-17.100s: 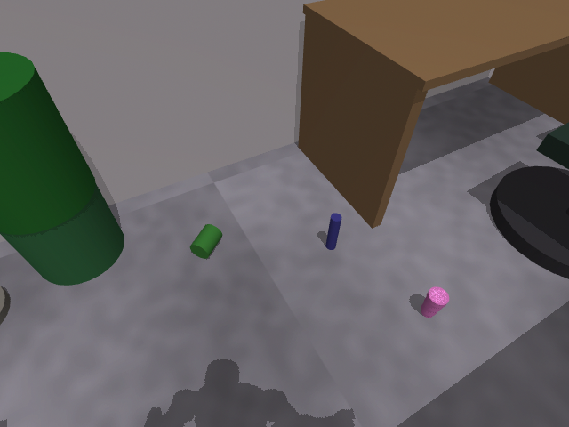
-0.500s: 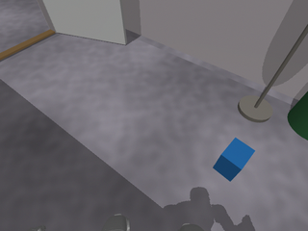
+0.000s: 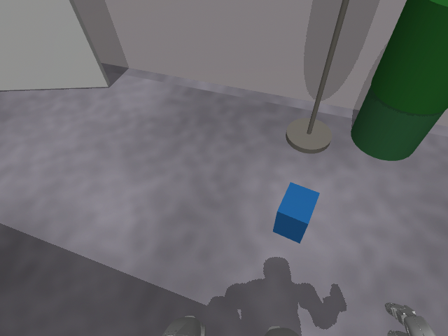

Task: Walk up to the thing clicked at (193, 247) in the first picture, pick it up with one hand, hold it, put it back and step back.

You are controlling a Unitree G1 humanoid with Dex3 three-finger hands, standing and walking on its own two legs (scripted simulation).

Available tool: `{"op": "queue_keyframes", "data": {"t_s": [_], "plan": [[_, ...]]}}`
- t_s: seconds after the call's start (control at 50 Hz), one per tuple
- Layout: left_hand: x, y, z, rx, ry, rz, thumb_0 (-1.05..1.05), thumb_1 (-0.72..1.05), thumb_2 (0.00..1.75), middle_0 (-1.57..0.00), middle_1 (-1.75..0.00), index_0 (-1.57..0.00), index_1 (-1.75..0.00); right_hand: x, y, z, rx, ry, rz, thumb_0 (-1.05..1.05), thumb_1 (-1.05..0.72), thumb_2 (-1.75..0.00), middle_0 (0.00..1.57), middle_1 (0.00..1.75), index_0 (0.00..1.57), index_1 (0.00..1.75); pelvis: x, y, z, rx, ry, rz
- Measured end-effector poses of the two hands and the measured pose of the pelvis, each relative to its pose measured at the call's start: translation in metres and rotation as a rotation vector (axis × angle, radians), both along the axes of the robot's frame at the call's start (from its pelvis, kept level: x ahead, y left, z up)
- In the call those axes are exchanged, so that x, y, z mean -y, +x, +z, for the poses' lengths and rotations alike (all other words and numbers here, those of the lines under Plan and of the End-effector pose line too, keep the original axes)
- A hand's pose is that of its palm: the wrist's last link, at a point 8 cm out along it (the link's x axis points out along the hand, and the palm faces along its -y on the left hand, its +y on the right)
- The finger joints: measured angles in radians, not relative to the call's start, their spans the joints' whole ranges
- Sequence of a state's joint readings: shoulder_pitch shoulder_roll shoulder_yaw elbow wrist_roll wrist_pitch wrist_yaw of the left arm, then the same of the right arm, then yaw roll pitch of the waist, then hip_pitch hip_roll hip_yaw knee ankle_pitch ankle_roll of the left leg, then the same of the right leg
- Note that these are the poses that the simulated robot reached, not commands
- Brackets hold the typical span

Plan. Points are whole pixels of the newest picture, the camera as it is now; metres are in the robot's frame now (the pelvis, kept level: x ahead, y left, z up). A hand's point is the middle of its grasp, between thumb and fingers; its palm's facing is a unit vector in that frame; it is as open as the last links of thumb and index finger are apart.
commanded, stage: walk up
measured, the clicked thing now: out of the picture +0.83 -1.23 -0.70
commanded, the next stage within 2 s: none
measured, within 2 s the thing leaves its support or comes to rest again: neither
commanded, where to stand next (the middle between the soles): +0.08 +0.03 m, yaw -70 degrees
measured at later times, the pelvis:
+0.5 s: pelvis -0.01 +0.11 +0.02, yaw -29 degrees
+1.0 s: pelvis +0.01 +0.09 +0.00, yaw -51 degrees
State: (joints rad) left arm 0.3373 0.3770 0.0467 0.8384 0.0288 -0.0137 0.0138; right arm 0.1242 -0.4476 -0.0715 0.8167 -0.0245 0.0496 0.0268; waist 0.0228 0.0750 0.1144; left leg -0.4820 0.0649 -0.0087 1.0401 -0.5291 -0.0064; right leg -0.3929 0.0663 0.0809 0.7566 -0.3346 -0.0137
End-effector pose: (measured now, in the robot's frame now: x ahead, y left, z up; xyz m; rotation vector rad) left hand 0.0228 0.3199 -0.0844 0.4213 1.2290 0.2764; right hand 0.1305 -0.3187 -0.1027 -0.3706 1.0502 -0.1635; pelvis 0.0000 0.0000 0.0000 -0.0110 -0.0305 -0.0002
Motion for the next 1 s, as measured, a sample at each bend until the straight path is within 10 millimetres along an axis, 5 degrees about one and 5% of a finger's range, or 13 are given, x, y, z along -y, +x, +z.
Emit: {"op": "queue_keyframes", "data": {"t_s": [0.14, 0.28, 0.36, 0.46, 0.62, 0.76, 0.88, 1.0], "plan": [[-0.014, 0.045, 0.022, 0.009, 0.041, -0.133, 0.01, 0.9, 0.89, -0.2, -0.3, -0.21, -0.3, -0.012, 0.007, 0.012, 0.093, 0.036, -0.083, 0.01, -0.91, -0.9, 0.2, 0.3, 0.2, 0.3, -0.018, 0.005, 0.011, -0.011, 0.02, -0.154], [-0.044, 0.124, 0.019, 0.084, 0.054, -0.32, 0.01, 0.9, 0.89, -0.2, -0.3, -0.21, -0.3, -0.033, -0.038, 0.011, 0.091, 0.006, -0.239, 0.0, -0.91, -0.9, 0.2, 0.3, 0.2, 0.3, -0.059, 0.007, 0.003, -0.012, 0.021, -0.291], [-0.053, 0.173, 0.009, 0.134, 0.039, -0.408, 0.01, 0.9, 0.89, -0.2, -0.3, -0.21, -0.3, -0.058, -0.086, 0.012, 0.049, -0.016, -0.327, 0.0, -0.91, -0.9, 0.2, 0.3, 0.2, 0.3, -0.084, 0.001, 0.0, 0.015, 0.023, -0.356], [-0.043, 0.209, 0.013, 0.104, -0.02, -0.557, 0.01, 0.9, 0.9, -0.2, -0.3, -0.2, -0.29, -0.089, -0.158, 0.031, -0.002, -0.012, -0.473, 0.01, -0.91, -0.9, 0.21, 0.3, 0.2, 0.3, -0.101, -0.006, 0.018, 0.016, -0.014, -0.464], [-0.007, 0.237, 0.016, 0.056, -0.075, -0.744, 0.01, 0.9, 0.9, -0.2, -0.3, -0.2, -0.29, -0.115, -0.274, 0.048, -0.049, -0.051, -0.668, 0.01, -0.9, -0.9, 0.21, 0.3, 0.21, 0.3, -0.109, -0.009, 0.023, -0.011, -0.024, -0.628], [0.044, 0.244, 0.015, 0.108, -0.068, -0.874, 0.01, 0.9, 0.9, -0.2, -0.3, -0.2, -0.29, -0.131, -0.363, 0.027, -0.127, -0.032, -0.849, 0.01, -0.9, -0.9, 0.2, 0.3, 0.2, 0.3, -0.097, -0.024, 0.01, -0.008, -0.026, -0.734], [0.062, 0.245, 0.017, 0.097, -0.065, -0.914, 0.01, 0.9, 0.89, -0.2, -0.3, -0.21, -0.3, -0.153, -0.371, 0.016, -0.136, 0.03, -0.928, 0.01, -0.91, -0.9, 0.2, 0.3, 0.2, 0.3, -0.09, -0.012, 0.014, 0.013, -0.023, -0.826], [0.074, 0.279, 0.0, 0.076, -0.057, -0.971, 0.01, 0.9, 0.89, -0.2, -0.3, -0.21, -0.3, -0.171, -0.348, 0.005, -0.111, 0.038, -0.976, 0.01, -0.91, -0.9, 0.2, 0.3, 0.2, 0.3, -0.09, 0.013, 0.002, 0.01, -0.023, -0.89]]}}
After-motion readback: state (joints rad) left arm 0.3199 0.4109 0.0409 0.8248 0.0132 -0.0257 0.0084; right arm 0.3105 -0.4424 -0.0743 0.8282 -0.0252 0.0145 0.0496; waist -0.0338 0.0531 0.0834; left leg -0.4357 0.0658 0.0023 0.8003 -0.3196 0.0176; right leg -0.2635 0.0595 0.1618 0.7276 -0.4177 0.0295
